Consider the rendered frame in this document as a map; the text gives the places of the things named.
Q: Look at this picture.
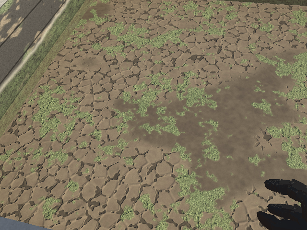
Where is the right robot hand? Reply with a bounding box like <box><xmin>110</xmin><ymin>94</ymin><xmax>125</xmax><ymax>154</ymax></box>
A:
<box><xmin>256</xmin><ymin>178</ymin><xmax>307</xmax><ymax>230</ymax></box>

